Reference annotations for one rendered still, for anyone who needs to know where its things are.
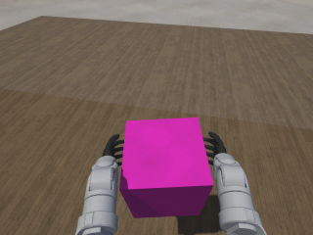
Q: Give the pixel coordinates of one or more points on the robot right hand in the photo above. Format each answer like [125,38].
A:
[217,148]

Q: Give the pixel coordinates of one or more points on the left robot forearm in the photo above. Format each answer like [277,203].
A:
[99,209]

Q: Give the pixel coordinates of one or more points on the carton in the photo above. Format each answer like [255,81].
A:
[165,170]

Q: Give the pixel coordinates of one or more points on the robot left hand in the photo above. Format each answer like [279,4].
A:
[111,150]

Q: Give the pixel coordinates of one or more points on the right robot forearm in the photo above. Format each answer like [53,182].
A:
[237,214]

